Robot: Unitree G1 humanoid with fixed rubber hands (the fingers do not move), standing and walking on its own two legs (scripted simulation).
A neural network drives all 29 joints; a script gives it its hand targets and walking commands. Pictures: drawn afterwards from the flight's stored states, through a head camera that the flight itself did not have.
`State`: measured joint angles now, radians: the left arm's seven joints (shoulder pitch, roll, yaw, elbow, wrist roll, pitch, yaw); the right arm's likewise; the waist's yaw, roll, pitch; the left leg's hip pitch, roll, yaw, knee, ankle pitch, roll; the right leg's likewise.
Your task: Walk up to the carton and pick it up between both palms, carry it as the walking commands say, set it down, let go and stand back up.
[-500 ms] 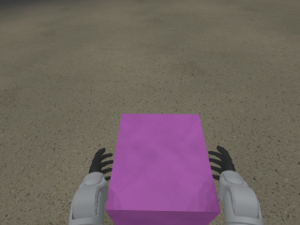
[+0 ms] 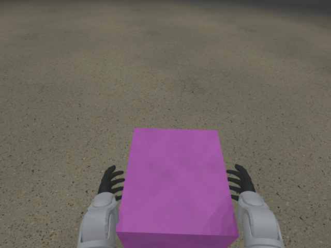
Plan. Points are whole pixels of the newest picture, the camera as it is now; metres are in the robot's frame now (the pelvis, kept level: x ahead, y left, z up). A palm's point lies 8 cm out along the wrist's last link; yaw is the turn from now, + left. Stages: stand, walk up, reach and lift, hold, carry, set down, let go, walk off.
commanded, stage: hold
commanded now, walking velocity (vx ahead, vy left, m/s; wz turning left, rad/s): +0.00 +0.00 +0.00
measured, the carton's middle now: (174, 185) +0.33 +0.00 -0.03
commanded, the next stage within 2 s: set down in 0.36 s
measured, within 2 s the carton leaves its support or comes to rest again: neither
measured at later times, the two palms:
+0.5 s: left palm (96, 193) +0.25 +0.19 +0.05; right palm (239, 203) +0.24 -0.15 +0.04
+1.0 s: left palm (113, 195) +0.29 +0.17 -0.03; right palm (235, 201) +0.29 -0.17 -0.04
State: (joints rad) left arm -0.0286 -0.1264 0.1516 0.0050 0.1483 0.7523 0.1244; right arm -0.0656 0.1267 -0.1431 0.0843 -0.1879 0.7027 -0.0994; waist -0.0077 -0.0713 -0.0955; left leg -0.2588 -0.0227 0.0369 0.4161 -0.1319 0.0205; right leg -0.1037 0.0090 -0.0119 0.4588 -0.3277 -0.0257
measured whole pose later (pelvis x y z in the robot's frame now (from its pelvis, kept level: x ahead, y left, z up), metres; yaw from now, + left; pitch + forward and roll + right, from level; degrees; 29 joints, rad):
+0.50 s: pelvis -0.03 +0.03 +0.00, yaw -2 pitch -7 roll -1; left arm -0.21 -0.14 0.27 0.27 0.20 0.68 0.11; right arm -0.27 0.10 -0.25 0.44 -0.22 0.65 -0.06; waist 0.00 -0.01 -0.07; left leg -0.20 -0.03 0.05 0.45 -0.14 0.03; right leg -0.05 0.01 0.03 0.47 -0.31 -0.03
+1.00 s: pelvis -0.01 +0.01 +0.00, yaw -3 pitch +5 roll +0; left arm -0.25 -0.15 0.33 0.44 0.24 0.43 0.09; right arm -0.35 0.09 -0.35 0.63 -0.23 0.40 -0.05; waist 0.02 0.00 -0.03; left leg -0.41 -0.01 0.05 0.45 -0.14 0.04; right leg -0.27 0.04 0.06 0.49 -0.31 -0.03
